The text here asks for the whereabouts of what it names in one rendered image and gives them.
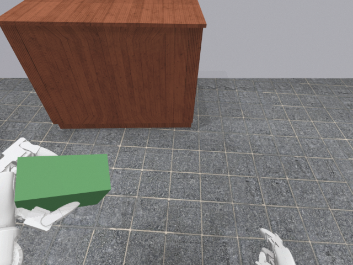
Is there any right robot hand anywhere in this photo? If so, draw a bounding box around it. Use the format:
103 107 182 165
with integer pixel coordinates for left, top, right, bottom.
255 228 296 265

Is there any sponge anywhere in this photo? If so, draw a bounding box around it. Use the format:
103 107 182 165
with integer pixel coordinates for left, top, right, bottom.
14 154 111 211

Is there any table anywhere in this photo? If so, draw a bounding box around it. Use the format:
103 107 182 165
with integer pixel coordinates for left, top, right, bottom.
0 0 207 129

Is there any robot left forearm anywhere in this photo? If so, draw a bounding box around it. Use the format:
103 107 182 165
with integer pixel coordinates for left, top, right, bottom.
0 226 24 265

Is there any left robot hand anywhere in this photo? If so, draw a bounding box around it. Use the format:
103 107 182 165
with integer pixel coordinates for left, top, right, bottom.
0 137 80 233

